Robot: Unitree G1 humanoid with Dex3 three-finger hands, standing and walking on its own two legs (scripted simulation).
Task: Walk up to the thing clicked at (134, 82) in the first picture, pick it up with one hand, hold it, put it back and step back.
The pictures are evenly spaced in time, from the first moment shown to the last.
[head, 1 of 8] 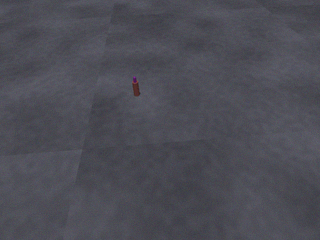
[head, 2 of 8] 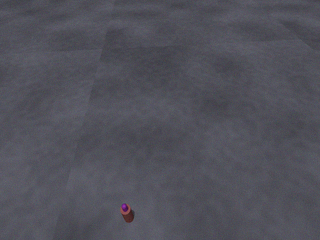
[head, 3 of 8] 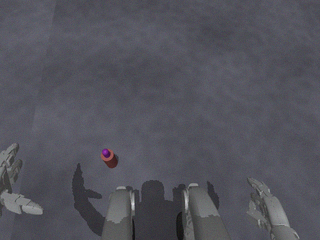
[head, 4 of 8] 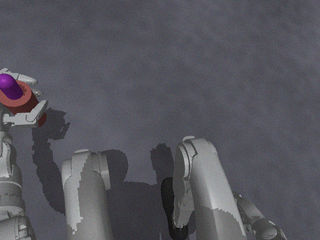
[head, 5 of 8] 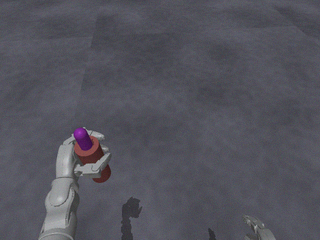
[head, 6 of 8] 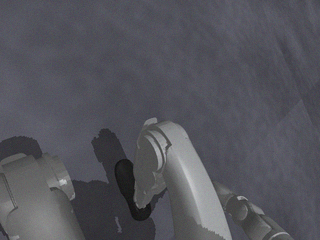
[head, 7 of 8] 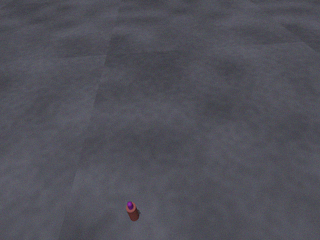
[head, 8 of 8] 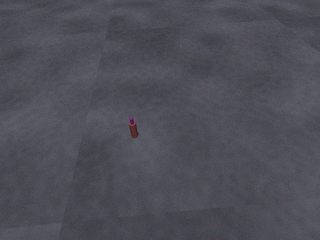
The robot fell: no
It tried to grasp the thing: yes
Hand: left
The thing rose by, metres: 0.68
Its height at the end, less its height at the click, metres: +0.00
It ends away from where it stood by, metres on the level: 0.02
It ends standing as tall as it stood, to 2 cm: yes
